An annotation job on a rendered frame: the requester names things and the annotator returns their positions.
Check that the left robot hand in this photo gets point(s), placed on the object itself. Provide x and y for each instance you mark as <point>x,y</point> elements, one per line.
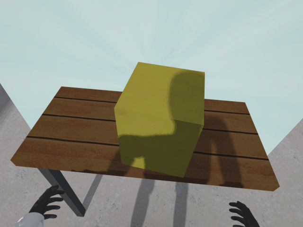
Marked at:
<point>41,204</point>

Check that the carton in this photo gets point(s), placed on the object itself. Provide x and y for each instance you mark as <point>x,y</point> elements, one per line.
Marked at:
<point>159,118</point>

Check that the right robot hand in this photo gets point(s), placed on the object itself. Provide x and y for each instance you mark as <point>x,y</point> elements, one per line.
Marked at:
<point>248,219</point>

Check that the table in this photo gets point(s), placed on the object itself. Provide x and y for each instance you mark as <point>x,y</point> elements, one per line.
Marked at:
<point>77,132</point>

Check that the robot left forearm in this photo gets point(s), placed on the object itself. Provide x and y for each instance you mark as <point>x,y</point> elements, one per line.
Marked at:
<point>32,219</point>

